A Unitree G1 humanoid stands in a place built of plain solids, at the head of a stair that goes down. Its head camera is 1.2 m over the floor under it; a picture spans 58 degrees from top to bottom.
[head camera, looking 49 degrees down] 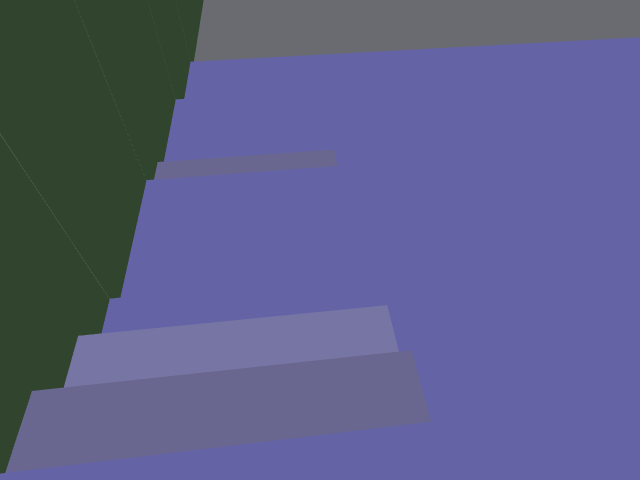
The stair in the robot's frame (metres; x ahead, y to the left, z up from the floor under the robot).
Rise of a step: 0.18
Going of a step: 0.30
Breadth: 1.27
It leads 7 degrees to the left of straight ahead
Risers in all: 4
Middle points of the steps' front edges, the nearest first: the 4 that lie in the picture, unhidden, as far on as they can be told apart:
0.33 0.28 0.00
0.63 0.31 -0.18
0.92 0.34 -0.36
1.22 0.38 -0.54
